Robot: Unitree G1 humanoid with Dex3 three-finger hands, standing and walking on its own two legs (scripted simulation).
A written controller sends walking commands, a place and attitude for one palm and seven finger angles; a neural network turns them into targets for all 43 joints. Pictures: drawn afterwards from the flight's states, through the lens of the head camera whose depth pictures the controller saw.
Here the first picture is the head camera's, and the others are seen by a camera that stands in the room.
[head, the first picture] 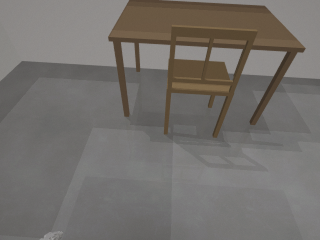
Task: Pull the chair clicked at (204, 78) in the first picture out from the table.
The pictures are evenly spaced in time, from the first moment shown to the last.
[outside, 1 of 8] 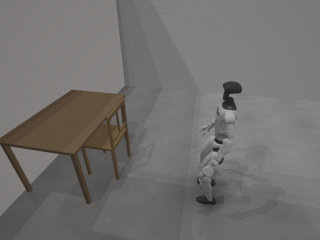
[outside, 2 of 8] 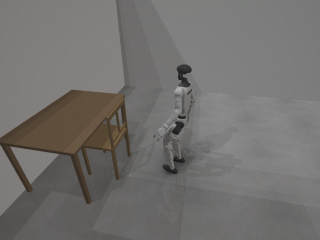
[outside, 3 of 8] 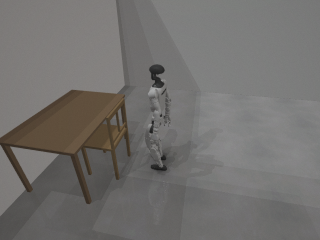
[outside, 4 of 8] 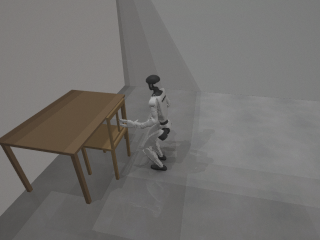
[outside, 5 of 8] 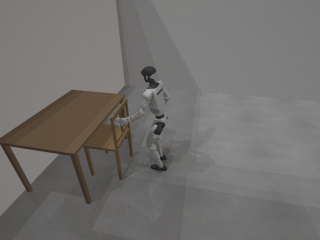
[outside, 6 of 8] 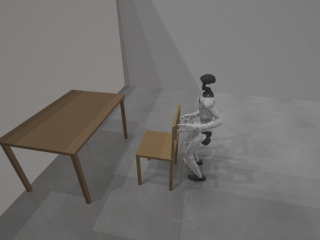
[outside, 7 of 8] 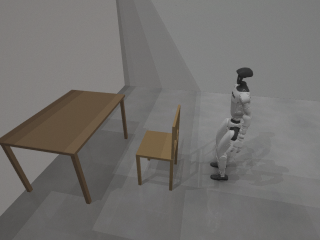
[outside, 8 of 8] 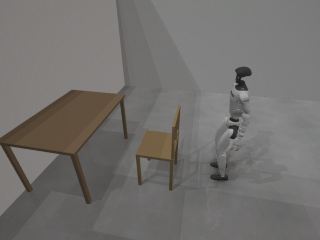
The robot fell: no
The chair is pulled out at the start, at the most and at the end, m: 0.00 0.64 0.64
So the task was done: yes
